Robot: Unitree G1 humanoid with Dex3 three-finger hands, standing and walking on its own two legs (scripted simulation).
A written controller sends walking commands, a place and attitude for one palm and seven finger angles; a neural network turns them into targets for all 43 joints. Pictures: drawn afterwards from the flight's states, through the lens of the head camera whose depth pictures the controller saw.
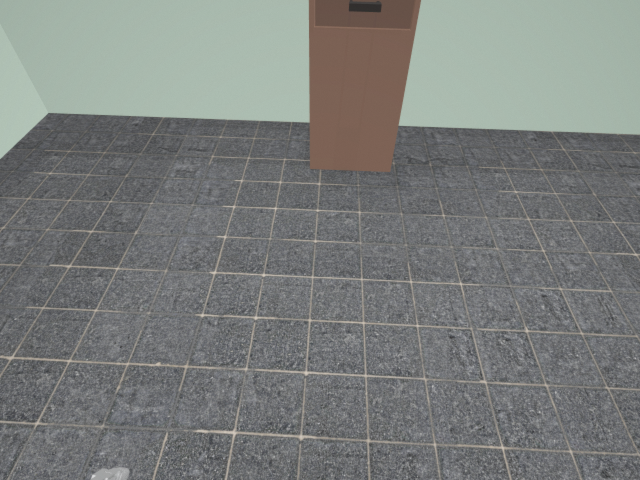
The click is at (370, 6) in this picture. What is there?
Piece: drawer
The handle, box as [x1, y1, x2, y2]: [349, 0, 381, 11]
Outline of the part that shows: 349,1 349,10 380,11 381,4 378,1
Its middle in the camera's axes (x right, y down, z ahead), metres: +0.16 -0.88 +1.46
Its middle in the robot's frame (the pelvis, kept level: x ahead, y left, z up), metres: +1.69 -0.09 +0.03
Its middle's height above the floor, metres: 0.80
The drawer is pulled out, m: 0.00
